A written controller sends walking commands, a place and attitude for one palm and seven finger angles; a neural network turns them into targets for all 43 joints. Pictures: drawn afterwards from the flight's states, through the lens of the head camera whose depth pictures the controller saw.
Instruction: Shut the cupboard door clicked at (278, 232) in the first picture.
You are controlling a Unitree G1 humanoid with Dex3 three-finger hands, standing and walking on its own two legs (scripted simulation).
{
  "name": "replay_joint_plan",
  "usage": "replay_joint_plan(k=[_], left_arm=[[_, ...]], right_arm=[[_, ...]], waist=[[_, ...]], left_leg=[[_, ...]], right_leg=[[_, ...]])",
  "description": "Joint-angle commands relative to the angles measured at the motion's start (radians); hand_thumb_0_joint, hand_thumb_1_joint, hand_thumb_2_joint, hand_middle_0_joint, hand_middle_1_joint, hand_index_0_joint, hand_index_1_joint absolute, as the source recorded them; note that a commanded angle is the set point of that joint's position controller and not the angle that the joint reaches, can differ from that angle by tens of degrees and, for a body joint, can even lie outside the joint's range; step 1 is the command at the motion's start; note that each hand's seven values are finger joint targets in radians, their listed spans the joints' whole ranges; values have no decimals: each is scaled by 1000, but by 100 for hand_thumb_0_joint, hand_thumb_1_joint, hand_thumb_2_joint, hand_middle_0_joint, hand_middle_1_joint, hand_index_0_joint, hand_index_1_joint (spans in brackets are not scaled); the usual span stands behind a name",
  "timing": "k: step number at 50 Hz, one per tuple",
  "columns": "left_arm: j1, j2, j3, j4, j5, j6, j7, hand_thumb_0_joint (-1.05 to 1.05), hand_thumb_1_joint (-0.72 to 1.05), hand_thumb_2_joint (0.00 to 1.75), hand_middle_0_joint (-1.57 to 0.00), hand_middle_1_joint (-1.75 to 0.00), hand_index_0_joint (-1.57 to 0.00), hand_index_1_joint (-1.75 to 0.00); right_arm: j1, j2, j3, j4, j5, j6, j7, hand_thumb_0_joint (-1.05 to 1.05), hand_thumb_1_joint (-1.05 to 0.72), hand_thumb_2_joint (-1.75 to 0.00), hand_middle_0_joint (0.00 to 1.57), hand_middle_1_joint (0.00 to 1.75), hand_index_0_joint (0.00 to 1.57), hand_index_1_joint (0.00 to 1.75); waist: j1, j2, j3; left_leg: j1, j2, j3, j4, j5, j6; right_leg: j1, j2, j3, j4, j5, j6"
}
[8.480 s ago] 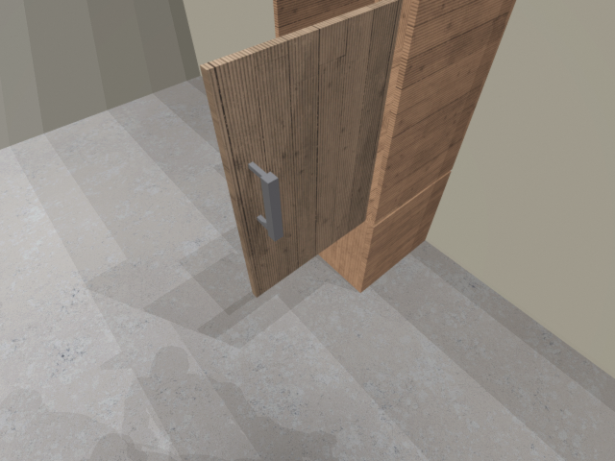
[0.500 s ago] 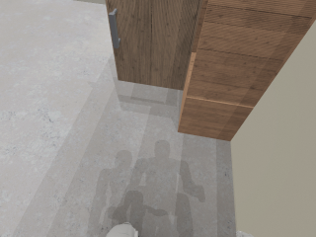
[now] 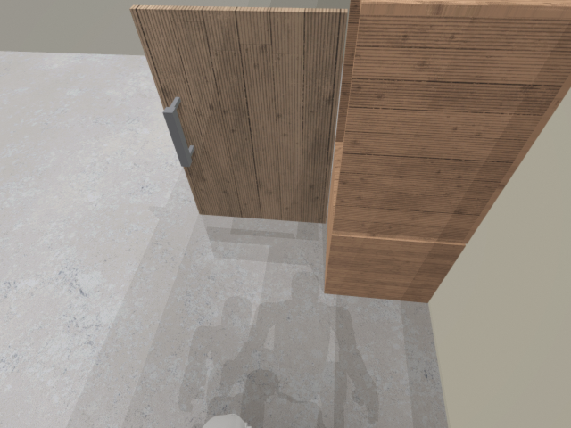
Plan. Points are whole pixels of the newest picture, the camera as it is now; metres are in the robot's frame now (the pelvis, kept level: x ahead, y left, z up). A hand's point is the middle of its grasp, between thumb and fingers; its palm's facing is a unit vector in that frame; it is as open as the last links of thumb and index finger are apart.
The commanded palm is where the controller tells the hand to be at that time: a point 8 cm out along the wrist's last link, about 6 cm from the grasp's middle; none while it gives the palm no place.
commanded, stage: take the last steps up to it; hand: left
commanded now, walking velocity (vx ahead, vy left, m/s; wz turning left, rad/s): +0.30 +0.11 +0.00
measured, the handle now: (181, 132) +0.72 +0.28 -0.02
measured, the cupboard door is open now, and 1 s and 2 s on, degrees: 90 90 90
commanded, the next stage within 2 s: come to a stop and stand still in 0.36 s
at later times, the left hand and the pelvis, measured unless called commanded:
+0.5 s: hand (148, 366) +0.25 +0.27 -0.18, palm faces +0.01 -0.98 -0.20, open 7.3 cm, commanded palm none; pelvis +0.18 +0.09 -0.01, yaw -2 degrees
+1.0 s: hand (169, 322) +0.33 +0.26 -0.18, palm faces +0.00 -0.97 -0.26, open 7.3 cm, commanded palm none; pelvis +0.24 +0.06 -0.02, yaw -1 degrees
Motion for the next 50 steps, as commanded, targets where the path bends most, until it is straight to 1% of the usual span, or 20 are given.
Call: replay_joint_plan(k=[1,6,9,10,11,12,13,17,23,26,28,31,34,36,39,42,45,47,48,50], left_arm=[[129,132,22,23,7,-28,-3,0,90,90,-20,-30,-20,-30],[135,163,25,58,14,-13,-1,0,90,90,-20,-30,-20,-30],[99,170,31,58,7,2,-1,0,90,90,-20,-30,-20,-30],[100,145,25,53,7,6,-3,0,90,90,-20,-30,-20,-30],[134,91,17,34,2,14,-6,0,90,90,-20,-30,-20,-30],[97,67,4,-8,-1,10,-5,0,90,90,-20,-30,-20,-30],[39,61,1,-30,3,8,-1,0,90,90,-20,-30,-20,-30],[31,46,3,-3,11,33,-16,0,90,90,-20,-30,-20,-30],[33,22,-9,-14,12,45,-17,0,90,90,-20,-30,-20,-30],[87,83,-7,9,10,36,3,0,90,90,-20,-30,-20,-30],[26,192,-11,2,3,35,7,0,90,90,-20,-30,-20,-30],[-45,160,-16,-4,-8,44,23,0,90,90,-20,-30,-20,-30],[-26,173,2,-25,-10,62,31,0,90,90,-20,-30,-20,-30],[-55,160,7,-50,-9,75,34,0,90,90,-20,-30,-20,-30],[-130,115,12,-99,-4,104,28,0,90,90,-20,-30,-20,-30],[-136,95,17,-113,-3,110,25,0,90,90,-20,-30,-20,-30],[-28,114,20,-83,0,92,20,0,90,90,-20,-30,-20,-30],[13,213,25,-58,9,70,29,0,90,90,-20,-30,-20,-30],[26,215,21,-53,2,64,31,0,90,90,-20,-30,-20,-30],[-29,181,13,-53,6,63,40,0,90,90,-20,-30,-20,-30]], right_arm=[[-60,1,0,-80,5,-22,11,0,-90,-90,20,30,20,30],[-145,-14,2,-119,7,-35,22,0,-90,-90,20,30,20,30],[-29,-50,-3,-82,3,-49,12,0,-90,-90,20,30,20,30],[92,-102,-15,-45,-2,-55,1,0,-90,-90,20,30,20,30],[210,-210,-41,-21,-15,-59,-15,0,-90,-90,20,30,20,30],[288,-254,-46,-12,-12,-50,-33,0,-90,-90,20,30,20,30],[238,-242,-41,-21,-8,-47,-38,0,-90,-90,20,30,20,30],[33,-103,1,-71,-4,-65,-46,0,-90,-90,20,30,20,30],[6,-113,0,-58,-3,-54,-40,0,-90,-90,20,30,20,30],[-30,-55,23,-54,10,-45,-46,0,-90,-90,20,30,20,30],[62,-38,28,-33,22,-25,-38,0,-90,-90,20,30,20,30],[87,-47,23,12,22,-3,-49,0,-90,-90,20,30,20,30],[102,-96,3,4,18,7,-62,0,-90,-90,20,30,20,30],[100,-106,-6,-13,14,18,-67,0,-90,-90,20,30,20,30],[74,-136,-17,-35,-1,23,-70,0,-90,-90,20,30,20,30],[28,-138,-19,-50,-11,19,-74,0,-90,-90,20,30,20,30],[10,-150,-29,-60,3,21,-70,0,-90,-90,20,30,20,30],[48,-81,-30,-80,25,30,-59,0,-90,-90,20,30,20,30],[8,-51,-20,-90,30,45,-60,0,-90,-90,20,30,20,30],[-33,-47,-12,-85,28,49,-62,0,-90,-90,20,30,20,30]], waist=[[48,-114,-18],[58,-177,40],[-12,-137,19],[-63,-45,-35],[-92,200,-125],[-115,277,-169],[-101,162,-128],[3,103,-12],[31,51,-21],[74,-88,2],[1,-137,-36],[-6,-211,-69],[9,-30,-135],[7,51,-129],[-6,124,-26],[3,174,4],[36,95,-81],[14,-211,-109],[42,-253,-134],[18,-225,-95]], left_leg=[[-112,17,35,-160,46,-20],[-20,-1,61,-341,47,6],[243,-54,113,-486,88,29],[427,-23,77,-510,74,49],[610,198,-207,-539,87,124],[652,340,-402,-661,108,217],[541,363,-407,-690,9,250],[249,271,-184,-757,75,202],[186,201,-44,-714,109,197],[113,84,25,-536,142,81],[193,-19,54,-509,-77,5],[284,24,32,-529,163,11],[330,66,39,-483,578,17],[367,116,12,-483,732,44],[321,250,-108,-576,782,166],[343,256,-102,-535,861,199],[359,164,-28,-413,659,111],[154,-35,86,-193,-131,0],[137,-59,-1,-65,-403,-1],[82,-51,-61,27,-361,2]], right_leg=[[153,-261,155,-196,330,-96],[107,-277,133,-161,234,-78],[3,-226,72,-15,242,-38],[-86,-183,38,173,234,-18],[-289,-55,-29,449,-96,27],[-412,12,7,710,-382,33],[-458,-17,78,854,-371,11],[-385,-106,121,775,-176,29],[-113,-35,35,326,-89,42],[63,-73,147,33,209,38],[-14,-289,317,-28,417,-76],[0,-187,189,78,681,-48],[42,-154,146,216,790,-20],[-25,-108,112,257,584,-4],[-171,15,89,408,-181,26],[-210,24,120,414,-240,20],[-32,3,108,131,170,22],[113,-292,376,41,863,-111],[93,-344,432,-1,922,-180],[84,-280,373,19,896,-190]])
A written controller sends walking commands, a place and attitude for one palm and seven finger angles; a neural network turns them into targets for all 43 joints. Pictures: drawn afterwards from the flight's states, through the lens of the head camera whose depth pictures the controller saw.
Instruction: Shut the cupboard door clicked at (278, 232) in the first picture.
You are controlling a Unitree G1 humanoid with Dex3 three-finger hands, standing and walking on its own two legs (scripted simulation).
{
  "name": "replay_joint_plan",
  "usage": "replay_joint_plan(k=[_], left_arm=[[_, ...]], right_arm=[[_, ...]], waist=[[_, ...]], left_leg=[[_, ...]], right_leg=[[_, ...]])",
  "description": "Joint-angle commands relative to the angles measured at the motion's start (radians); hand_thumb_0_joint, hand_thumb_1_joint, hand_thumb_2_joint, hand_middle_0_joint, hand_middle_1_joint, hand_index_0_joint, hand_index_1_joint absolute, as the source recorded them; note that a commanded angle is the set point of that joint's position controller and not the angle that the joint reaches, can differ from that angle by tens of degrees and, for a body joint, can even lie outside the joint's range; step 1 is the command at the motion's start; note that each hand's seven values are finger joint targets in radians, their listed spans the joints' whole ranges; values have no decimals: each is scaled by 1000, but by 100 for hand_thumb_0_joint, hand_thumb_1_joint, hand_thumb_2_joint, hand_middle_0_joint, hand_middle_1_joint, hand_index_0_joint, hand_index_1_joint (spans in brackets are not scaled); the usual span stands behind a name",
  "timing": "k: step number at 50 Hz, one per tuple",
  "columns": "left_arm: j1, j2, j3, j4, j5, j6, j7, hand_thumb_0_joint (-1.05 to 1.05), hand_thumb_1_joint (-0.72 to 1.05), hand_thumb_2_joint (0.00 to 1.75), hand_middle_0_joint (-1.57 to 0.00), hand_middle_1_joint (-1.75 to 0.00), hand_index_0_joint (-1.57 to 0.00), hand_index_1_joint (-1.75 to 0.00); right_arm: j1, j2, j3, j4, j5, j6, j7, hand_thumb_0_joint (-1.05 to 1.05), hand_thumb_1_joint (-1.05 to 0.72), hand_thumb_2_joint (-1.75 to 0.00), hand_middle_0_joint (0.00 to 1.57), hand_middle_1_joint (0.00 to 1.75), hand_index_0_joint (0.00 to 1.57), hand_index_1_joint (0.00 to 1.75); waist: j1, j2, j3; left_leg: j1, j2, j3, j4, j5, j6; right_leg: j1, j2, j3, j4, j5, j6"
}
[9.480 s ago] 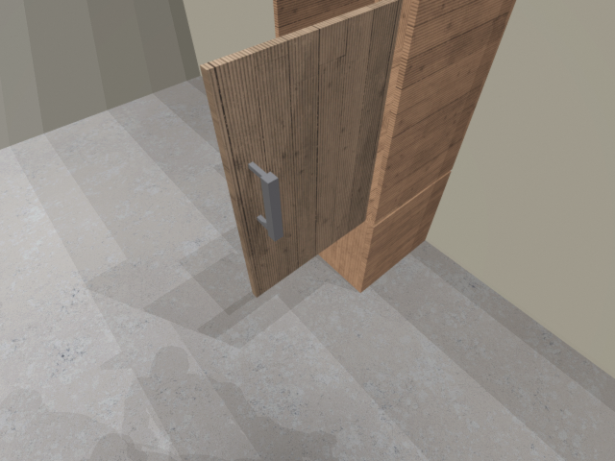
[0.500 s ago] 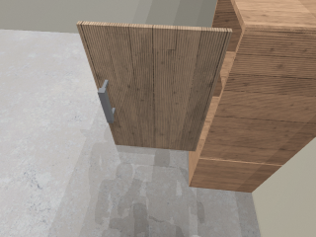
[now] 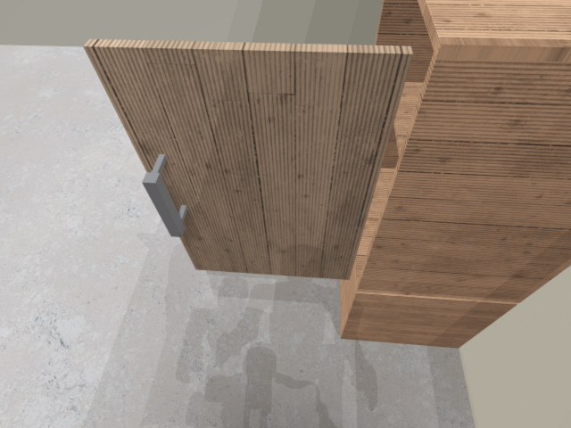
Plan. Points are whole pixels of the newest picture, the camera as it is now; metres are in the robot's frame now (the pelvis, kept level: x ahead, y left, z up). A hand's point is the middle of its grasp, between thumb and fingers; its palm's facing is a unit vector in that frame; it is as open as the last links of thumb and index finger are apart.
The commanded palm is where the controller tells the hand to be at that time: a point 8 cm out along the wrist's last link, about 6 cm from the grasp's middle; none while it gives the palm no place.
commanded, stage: come to a stop and stand still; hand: left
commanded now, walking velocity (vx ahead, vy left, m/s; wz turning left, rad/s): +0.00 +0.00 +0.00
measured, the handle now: (169, 197) +0.47 +0.23 +0.00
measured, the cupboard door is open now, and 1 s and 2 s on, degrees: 90 90 90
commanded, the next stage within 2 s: look again from close up in 0.44 s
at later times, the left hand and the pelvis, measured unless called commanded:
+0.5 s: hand out of the picture -0.01 +0.19 -0.17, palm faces +0.03 -0.99 -0.15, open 7.4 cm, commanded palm none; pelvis -0.01 +0.02 +0.02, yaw -1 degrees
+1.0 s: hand out of the picture +0.04 +0.21 -0.15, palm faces -0.05 -0.96 -0.27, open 7.4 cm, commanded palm none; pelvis +0.00 +0.02 +0.01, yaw -3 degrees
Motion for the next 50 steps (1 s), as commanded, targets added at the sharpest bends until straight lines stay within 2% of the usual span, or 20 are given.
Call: replay_joint_plan(k=[1,5,7,8,9,10,11,13,15,21,26,27,28,29,31,33,35,36,42,50], left_arm=[[83,143,26,-19,7,-25,22,0,90,90,-20,-30,-20,-30],[72,151,24,-13,11,-28,14,0,90,90,-20,-30,-20,-30],[69,144,20,4,3,-29,9,0,90,90,-20,-30,-20,-30],[62,132,17,7,-4,-28,6,0,90,90,-20,-30,-20,-30],[81,101,10,8,-11,-24,0,0,90,90,-20,-30,-20,-30],[95,81,2,13,-10,-19,-1,0,90,90,-20,-30,-20,-30],[99,64,-1,16,-2,-18,-2,0,90,90,-20,-30,-20,-30],[90,79,-1,38,-3,-7,-7,0,90,90,-20,-30,-20,-30],[110,80,-5,58,-1,-9,-10,0,90,90,-20,-30,-20,-30],[122,68,-14,86,-1,-25,-8,0,90,90,-20,-30,-20,-30],[130,66,-18,102,-3,-29,-5,0,90,90,-20,-30,-20,-30],[238,75,-35,135,14,-52,43,0,90,90,-20,-30,-20,-30],[191,117,-31,92,4,-59,37,0,90,90,-20,-30,-20,-30],[174,113,-35,82,3,-57,28,0,90,90,-20,-30,-20,-30],[166,93,-37,73,5,-52,17,0,90,90,-20,-30,-20,-30],[169,77,-41,78,2,-48,14,0,90,90,-20,-30,-20,-30],[163,72,-42,76,-1,-45,13,0,90,90,-20,-30,-20,-30],[150,77,-41,75,-2,-44,11,0,90,90,-20,-30,-20,-30],[152,89,-38,70,-4,-41,11,0,90,90,-20,-30,-20,-30],[149,94,-36,76,-4,-43,12,0,90,90,-20,-30,-20,-30]], right_arm=[[-4,-45,-6,-60,10,-7,-6,0,-90,-90,20,30,20,30],[13,-27,7,-39,9,-17,5,0,-90,-90,20,30,20,30],[41,-26,11,-18,7,-27,5,0,-90,-90,20,30,20,30],[60,-41,11,-7,5,-36,5,0,-90,-90,20,30,20,30],[36,-84,7,-14,-2,-48,3,0,-90,-90,20,30,20,30],[-9,-122,9,-30,-7,-49,2,0,-90,-90,20,30,20,30],[-38,-126,11,-39,-9,-48,1,0,-90,-90,20,30,20,30],[-63,-111,19,-25,-9,-51,2,0,-90,-90,20,30,20,30],[-63,-105,23,-21,-9,-52,1,0,-90,-90,20,30,20,30],[7,-81,26,6,-4,-64,-2,0,-90,-90,20,30,20,30],[36,-74,35,32,-4,-70,-5,0,-90,-90,20,30,20,30],[-47,-122,31,-33,9,-88,7,0,-90,-90,20,30,20,30],[17,-70,42,-50,-2,-85,11,0,-90,-90,20,30,20,30],[52,-73,44,-50,-4,-91,12,0,-90,-90,20,30,20,30],[81,-83,49,-64,-9,-102,8,0,-90,-90,20,30,20,30],[93,-99,50,-71,-6,-101,2,0,-90,-90,20,30,20,30],[106,-104,52,-70,-4,-100,1,0,-90,-90,20,30,20,30],[107,-98,55,-64,-6,-101,1,0,-90,-90,20,30,20,30],[112,-92,61,-29,-5,-99,5,0,-90,-90,20,30,20,30],[114,-83,63,7,-4,-99,4,0,-90,-90,20,30,20,30]], waist=[[31,-202,-152],[11,-170,-144],[-4,-153,-134],[-15,-124,-133],[6,-12,-133],[28,47,-110],[39,-5,-76],[39,109,-35],[44,85,-21],[29,-35,-50],[29,-33,-43],[55,83,-56],[12,134,-124],[14,128,-116],[21,142,-119],[22,11,-85],[17,-39,-56],[18,-12,-29],[25,-59,-5],[24,-64,-33]], left_leg=[[-124,-16,-81,213,-79,-12],[-17,-35,-30,-67,70,-21],[105,-38,-26,-273,229,-15],[175,-7,-43,-371,327,-3],[198,87,-140,-386,434,35],[108,161,-195,-401,440,73],[28,173,-185,-408,335,73],[-10,123,-175,-468,265,53],[-11,101,-156,-481,210,45],[64,78,-126,-463,301,39],[82,73,-114,-458,368,36],[91,91,-67,-280,523,18],[78,46,-96,-308,406,19],[63,70,-114,-343,405,29],[64,97,-135,-357,567,53],[66,98,-136,-350,589,64],[67,88,-131,-364,540,65],[50,82,-130,-380,539,66],[56,68,-113,-414,431,64],[98,64,-92,-415,438,56]], right_leg=[[194,-299,259,-198,999,-191],[153,-227,211,-217,758,-146],[93,-195,197,-206,585,-95],[52,-172,186,-187,473,-55],[3,-112,152,-182,329,-6],[45,-73,118,-211,197,26],[86,-63,101,-242,142,32],[101,-65,99,-226,142,28],[109,-69,105,-243,158,21],[110,-87,115,-284,199,17],[121,-95,114,-283,232,15],[76,-141,138,-216,468,22],[107,-144,161,-182,347,-9],[79,-117,137,-159,210,-18],[86,-76,88,-122,194,-14],[80,-72,90,-125,201,-9],[68,-79,103,-132,220,-9],[66,-78,105,-127,228,-12],[64,-87,129,-150,228,-9],[75,-95,149,-165,285,-10]])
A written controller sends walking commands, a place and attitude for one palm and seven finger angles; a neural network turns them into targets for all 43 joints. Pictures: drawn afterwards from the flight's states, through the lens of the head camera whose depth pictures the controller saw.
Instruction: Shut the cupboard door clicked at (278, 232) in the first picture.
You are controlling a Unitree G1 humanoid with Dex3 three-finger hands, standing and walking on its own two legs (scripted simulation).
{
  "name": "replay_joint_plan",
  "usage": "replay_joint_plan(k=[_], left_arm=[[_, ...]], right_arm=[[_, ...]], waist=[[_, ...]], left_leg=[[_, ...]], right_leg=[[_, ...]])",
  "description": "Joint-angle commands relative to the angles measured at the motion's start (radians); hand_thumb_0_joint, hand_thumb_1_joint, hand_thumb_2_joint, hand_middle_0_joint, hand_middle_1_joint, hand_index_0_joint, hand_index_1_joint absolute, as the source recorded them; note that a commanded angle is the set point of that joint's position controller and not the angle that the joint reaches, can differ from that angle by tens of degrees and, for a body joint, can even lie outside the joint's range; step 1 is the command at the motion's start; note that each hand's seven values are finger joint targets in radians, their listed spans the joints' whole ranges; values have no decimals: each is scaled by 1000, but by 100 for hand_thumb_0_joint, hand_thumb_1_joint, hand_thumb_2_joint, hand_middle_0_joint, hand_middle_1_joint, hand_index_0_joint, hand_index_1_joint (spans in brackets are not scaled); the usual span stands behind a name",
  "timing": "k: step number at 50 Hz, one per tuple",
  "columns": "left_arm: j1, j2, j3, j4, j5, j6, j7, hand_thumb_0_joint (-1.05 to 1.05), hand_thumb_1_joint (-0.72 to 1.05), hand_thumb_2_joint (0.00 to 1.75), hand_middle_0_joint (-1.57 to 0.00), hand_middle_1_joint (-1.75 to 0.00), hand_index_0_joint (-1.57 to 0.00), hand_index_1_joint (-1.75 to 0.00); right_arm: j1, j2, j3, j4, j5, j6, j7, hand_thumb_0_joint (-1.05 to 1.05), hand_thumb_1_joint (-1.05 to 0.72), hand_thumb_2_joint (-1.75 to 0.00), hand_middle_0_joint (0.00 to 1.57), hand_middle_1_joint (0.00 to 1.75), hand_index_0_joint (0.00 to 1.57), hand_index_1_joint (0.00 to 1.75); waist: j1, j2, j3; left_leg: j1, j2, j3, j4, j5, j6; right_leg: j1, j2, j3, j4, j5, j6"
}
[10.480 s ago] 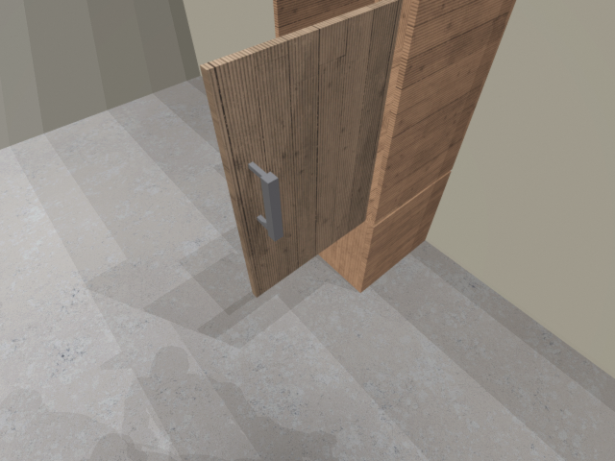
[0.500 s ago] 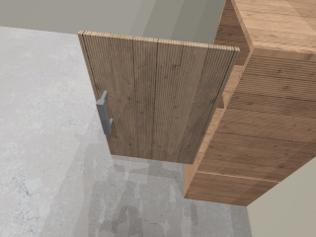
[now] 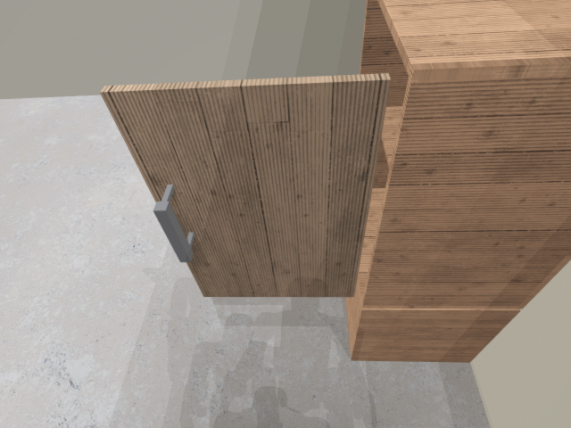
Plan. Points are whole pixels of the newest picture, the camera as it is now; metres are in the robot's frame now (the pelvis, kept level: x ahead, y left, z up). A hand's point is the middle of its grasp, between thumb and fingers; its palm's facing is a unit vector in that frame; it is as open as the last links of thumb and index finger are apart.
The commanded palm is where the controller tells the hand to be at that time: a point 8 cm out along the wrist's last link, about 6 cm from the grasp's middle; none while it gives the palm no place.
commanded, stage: look again from close up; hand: left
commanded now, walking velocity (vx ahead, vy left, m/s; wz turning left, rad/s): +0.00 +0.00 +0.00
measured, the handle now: (178, 225) +0.46 +0.23 -0.01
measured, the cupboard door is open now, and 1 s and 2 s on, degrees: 90 90 90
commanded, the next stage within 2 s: raise the hand and make a fist in 0.06 s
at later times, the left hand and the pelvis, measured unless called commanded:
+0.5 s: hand (182, 419) +0.15 +0.16 -0.04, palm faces -0.02 -1.00 -0.03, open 6.5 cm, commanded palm +0.11 +0.22 -0.06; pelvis -0.05 -0.04 -0.08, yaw +4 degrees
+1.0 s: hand (152, 424) +0.14 +0.19 -0.04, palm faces +0.01 -1.00 -0.03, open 4.1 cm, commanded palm +0.11 +0.24 -0.03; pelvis -0.06 +0.00 -0.09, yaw +4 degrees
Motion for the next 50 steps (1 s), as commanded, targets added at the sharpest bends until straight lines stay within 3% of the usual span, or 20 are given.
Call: replay_joint_plan(k=[1,7,8,9,10,11,12,13,15,18,20,21,23,26,32,37,41,44,46,50], left_arm=[[60,118,25,-26,4,-17,8,0,90,90,-20,-30,-20,-30],[65,118,25,-14,5,-20,8,0,90,90,-20,-30,-20,-30],[158,132,35,21,14,-37,46,0,90,90,-20,-30,-20,-30],[-753,775,486,-1533,-112,-348,37,0,90,90,-20,-30,-20,-30],[-36,203,63,-1177,-113,-247,28,0,90,90,-22,-32,-22,-32],[183,-6,-2,-1208,-188,-119,28,0,90,90,-24,-34,-24,-34],[70,48,40,-1089,-159,-120,44,0,90,90,-25,-36,-25,-36],[36,71,113,-1034,-169,-160,29,0,90,90,-27,-38,-27,-38],[146,76,191,-851,-200,-299,-54,0,90,90,-31,-42,-31,-42],[290,70,251,-780,-262,-558,-255,0,90,90,-36,-48,-36,-48],[255,118,250,-824,-279,-706,-402,0,90,90,-40,-52,-40,-52],[269,157,273,-798,-282,-713,-458,0,90,90,-42,-54,-42,-54],[189,191,273,-920,-321,-644,-507,0,90,90,-46,-58,-46,-58],[8,233,280,-1154,-364,-547,-470,0,90,90,-51,-64,-51,-64],[-67,213,194,-1404,-292,-545,-336,0,90,90,-62,-76,-62,-76],[32,200,176,-1294,-279,-426,-370,0,90,90,-71,-86,-71,-86],[110,220,242,-1293,-301,-334,-349,0,90,90,-79,-94,-79,-94],[147,208,267,-1334,-316,-347,-320,0,90,90,-84,-100,-84,-100],[144,201,257,-1344,-312,-370,-304,0,90,90,-88,-104,-88,-104],[154,177,207,-1361,-298,-415,-301,0,90,90,-95,-112,-95,-112]], right_arm=[[48,-82,-20,-18,1,-13,-8,0,-90,-90,20,30,20,30],[37,-82,-21,1,1,-9,-11,0,-90,-90,20,30,20,30],[-55,-119,-39,-59,16,-7,0,0,-90,-90,20,30,20,30],[51,-336,-106,-322,-5,-207,-135,0,-90,-90,20,30,20,30],[-92,-185,-47,-334,45,-263,-115,0,-90,-90,20,30,20,30],[-126,-173,-38,-372,35,-314,-80,0,-90,-90,20,30,20,30],[-77,-175,-54,-330,52,-345,-63,0,-90,-90,20,30,20,30],[-75,-195,-86,-361,35,-349,-51,0,-90,-90,20,30,20,30],[-108,-200,-101,-419,14,-354,-34,0,-90,-90,20,30,20,30],[-138,-185,-117,-518,12,-361,3,0,-90,-90,20,30,20,30],[-159,-196,-124,-578,16,-364,21,0,-90,-90,20,30,20,30],[-152,-198,-128,-603,25,-354,27,0,-90,-90,20,30,20,30],[-198,-212,-125,-703,46,-330,18,0,-90,-90,20,30,20,30],[-195,-216,-113,-779,57,-309,-14,0,-90,-90,20,30,20,30],[-113,-203,-87,-733,41,-301,-51,0,-90,-90,20,30,20,30],[-118,-204,-69,-714,49,-288,-54,0,-90,-90,20,30,20,30],[-143,-186,-62,-733,50,-275,-54,0,-90,-90,20,30,20,30],[-138,-176,-64,-739,42,-274,-49,0,-90,-90,20,30,20,30],[-143,-177,-59,-738,35,-275,-46,0,-90,-90,20,30,20,30],[-113,-194,-63,-737,32,-280,-37,0,-90,-90,20,30,20,30]], waist=[[14,-95,22],[12,-72,22],[51,-308,9],[-89,-141,-367],[-13,279,-536],[34,350,-463],[-46,92,-178],[-53,-32,-36],[-24,-312,-3],[65,-303,-139],[65,-210,-246],[74,-163,-267],[76,-117,-315],[45,-72,-327],[-31,-22,-343],[-18,-6,-322],[28,-40,-349],[39,-85,-389],[43,-52,-364],[16,-33,-346]], left_leg=[[-49,128,-104,-97,223,10],[-32,128,-93,-90,226,0],[-141,163,-66,128,251,-24],[222,112,-31,233,475,6],[147,39,-52,128,580,3],[132,73,-75,85,746,-37],[-22,76,-113,120,598,-35],[-178,45,-118,158,392,-34],[-412,11,-105,259,96,-22],[-623,-22,-78,430,-1,-47],[-722,-28,-68,550,-23,-44],[-757,-26,-61,590,-33,-38],[-805,-35,-38,624,-107,-19],[-815,-18,-55,655,-187,0],[-751,22,-110,660,-147,15],[-759,23,-131,615,-162,6],[-745,19,-142,558,-152,0],[-736,19,-145,543,-110,-6],[-724,18,-150,532,-98,-8],[-699,20,-157,519,-117,-13]], right_leg=[[17,-71,68,-82,238,-55],[21,-78,82,-99,284,-60],[80,-131,90,-93,694,-15],[59,-54,70,52,572,-10],[10,16,-14,145,411,-27],[-22,13,-86,82,239,-31],[-139,14,-87,67,210,-12],[-220,14,-100,52,228,-11],[-340,0,-80,100,67,6],[-355,-29,20,254,-22,-10],[-379,-41,78,354,4,-19],[-382,-52,119,372,1,-24],[-406,-50,160,345,-194,-23],[-487,-26,169,317,-439,-21],[-571,25,51,398,-296,-25],[-568,31,-1,403,-279,-26],[-502,34,-28,392,-274,-28],[-472,30,-48,409,-228,-26],[-492,37,-70,433,-199,-35],[-540,34,-88,447,-183,-34]])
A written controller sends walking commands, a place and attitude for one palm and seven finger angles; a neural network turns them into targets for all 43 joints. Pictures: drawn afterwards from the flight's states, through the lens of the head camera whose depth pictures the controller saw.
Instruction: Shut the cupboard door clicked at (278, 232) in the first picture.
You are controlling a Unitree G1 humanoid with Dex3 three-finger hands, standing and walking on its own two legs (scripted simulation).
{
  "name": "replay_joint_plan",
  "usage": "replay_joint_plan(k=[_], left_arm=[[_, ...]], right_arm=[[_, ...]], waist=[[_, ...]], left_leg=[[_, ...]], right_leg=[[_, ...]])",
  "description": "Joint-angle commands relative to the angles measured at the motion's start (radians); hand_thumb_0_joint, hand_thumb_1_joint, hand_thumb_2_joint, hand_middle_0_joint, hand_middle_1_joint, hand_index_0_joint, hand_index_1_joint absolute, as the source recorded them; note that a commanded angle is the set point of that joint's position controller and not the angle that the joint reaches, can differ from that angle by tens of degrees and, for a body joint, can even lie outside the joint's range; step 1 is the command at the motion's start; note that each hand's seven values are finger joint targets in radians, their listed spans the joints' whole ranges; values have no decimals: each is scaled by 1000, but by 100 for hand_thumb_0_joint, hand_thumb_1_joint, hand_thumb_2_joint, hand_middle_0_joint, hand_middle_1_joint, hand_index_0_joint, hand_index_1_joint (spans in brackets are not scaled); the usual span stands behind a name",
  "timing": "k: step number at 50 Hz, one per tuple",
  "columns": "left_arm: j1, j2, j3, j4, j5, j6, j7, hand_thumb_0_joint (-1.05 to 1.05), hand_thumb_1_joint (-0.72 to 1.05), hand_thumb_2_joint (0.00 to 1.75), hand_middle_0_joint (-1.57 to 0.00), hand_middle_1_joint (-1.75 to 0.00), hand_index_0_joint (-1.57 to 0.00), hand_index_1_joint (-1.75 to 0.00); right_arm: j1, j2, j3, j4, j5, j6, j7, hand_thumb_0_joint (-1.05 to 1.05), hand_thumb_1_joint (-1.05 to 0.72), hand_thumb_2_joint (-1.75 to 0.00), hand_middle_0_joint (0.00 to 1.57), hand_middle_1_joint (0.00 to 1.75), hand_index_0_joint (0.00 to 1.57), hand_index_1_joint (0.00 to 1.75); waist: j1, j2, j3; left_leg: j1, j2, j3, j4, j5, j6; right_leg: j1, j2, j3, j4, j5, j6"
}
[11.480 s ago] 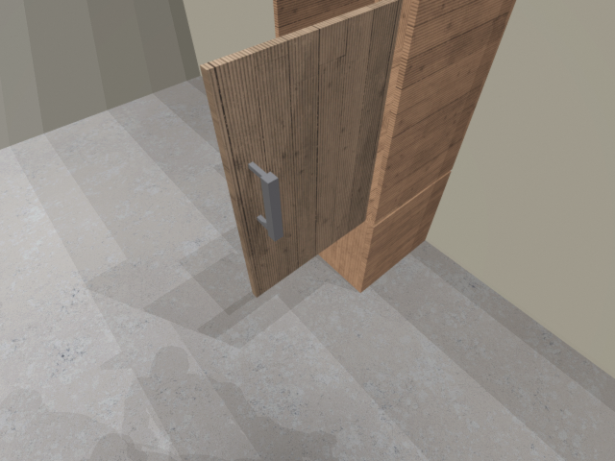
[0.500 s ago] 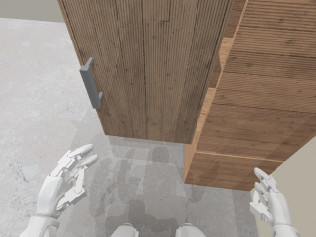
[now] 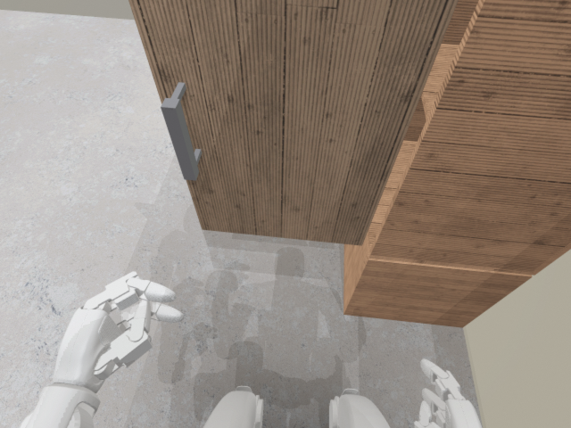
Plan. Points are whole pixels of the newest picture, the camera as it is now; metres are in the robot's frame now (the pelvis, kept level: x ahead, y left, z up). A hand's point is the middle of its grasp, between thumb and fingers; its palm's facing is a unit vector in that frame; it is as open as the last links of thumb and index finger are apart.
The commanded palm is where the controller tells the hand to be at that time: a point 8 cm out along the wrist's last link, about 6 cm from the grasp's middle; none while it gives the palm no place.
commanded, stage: raise the hand and make a fist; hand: left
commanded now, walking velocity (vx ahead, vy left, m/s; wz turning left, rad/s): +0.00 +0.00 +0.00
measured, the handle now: (186, 134) +0.54 +0.20 +0.08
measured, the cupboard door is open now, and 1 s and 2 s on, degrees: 90 90 90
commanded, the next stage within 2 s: bring the fist close to the handle in 1.08 s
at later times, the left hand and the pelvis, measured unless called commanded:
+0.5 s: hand (133, 319) +0.24 +0.19 +0.07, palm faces -0.06 -1.00 -0.04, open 3.1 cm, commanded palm +0.22 +0.25 +0.08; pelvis +0.02 +0.01 +0.01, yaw +1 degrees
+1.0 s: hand (147, 311) +0.24 +0.18 +0.08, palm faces -0.06 -1.00 -0.03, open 3.1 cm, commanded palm +0.22 +0.23 +0.09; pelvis +0.02 -0.01 +0.02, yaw +0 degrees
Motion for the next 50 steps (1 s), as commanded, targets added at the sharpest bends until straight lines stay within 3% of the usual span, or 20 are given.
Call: replay_joint_plan(k=[1,5,11,17,25,28,32,41,43,50], left_arm=[[-12,98,53,-208,-6,-105,7,0,90,90,-97,-114,-97,-114],[-16,94,34,-253,-4,-106,1,0,90,90,-104,-122,-104,-122],[0,117,61,-291,7,-83,26,0,90,90,-115,-134,-115,-134],[-11,98,30,-299,18,-48,18,0,90,90,-126,-146,-126,-146],[-53,126,83,-262,-15,-30,-16,0,90,90,-130,-150,-130,-150],[-68,134,91,-268,-26,-31,-29,0,90,90,-130,-150,-130,-150],[-85,145,95,-263,-31,-26,-34,0,90,90,-130,-150,-130,-150],[-71,145,116,-185,-46,-32,-38,0,90,90,-130,-150,-130,-150],[-86,141,105,-218,-44,-54,-38,0,90,90,-130,-150,-130,-150],[-85,140,94,-207,-35,-73,-30,0,90,90,-130,-150,-130,-150]], right_arm=[[-116,-162,-76,-192,-1,-69,-9,0,-90,-90,20,30,20,30],[-99,-174,-79,-209,5,-60,-8,0,-90,-90,20,30,20,30],[-81,-173,-79,-222,4,-28,-8,0,-90,-90,20,30,20,30],[-68,-172,-73,-239,4,1,0,0,-90,-90,20,30,20,30],[-66,-169,-64,-241,5,12,-6,0,-90,-90,20,30,20,30],[-67,-167,-61,-235,7,7,-6,0,-90,-90,20,30,20,30],[-70,-169,-61,-229,10,1,-9,0,-90,-90,20,30,20,30],[-75,-168,-66,-223,11,-1,-12,0,-90,-90,20,30,20,30],[-75,-167,-69,-222,13,-6,-11,0,-90,-90,20,30,20,30],[-79,-167,-68,-218,17,-3,-9,0,-90,-90,20,30,20,30]], waist=[[17,-24,-171],[10,21,-172],[17,50,-187],[4,76,-177],[5,17,-191],[11,33,-215],[8,37,-199],[16,-28,-160],[14,-8,-190],[8,14,-151]], left_leg=[[85,-6,-65,-242,121,-13],[123,-4,-72,-265,101,-19],[183,3,-85,-281,215,-34],[227,10,-86,-287,308,-48],[213,0,-63,-279,299,-39],[223,-2,-57,-274,330,-38],[224,-3,-54,-285,310,-33],[164,-10,-32,-281,260,-21],[175,-11,-27,-277,262,-20],[158,-12,-23,-283,200,-17]], right_leg=[[144,33,2,-148,-2,-29],[131,34,-5,-149,5,-28],[162,46,-22,-141,96,-34],[174,49,-29,-150,156,-31],[237,49,-17,-181,196,-30],[265,47,-10,-184,227,-32],[274,46,-3,-202,213,-31],[312,38,28,-239,174,-27],[315,32,38,-236,178,-25],[291,29,49,-258,94,-25]])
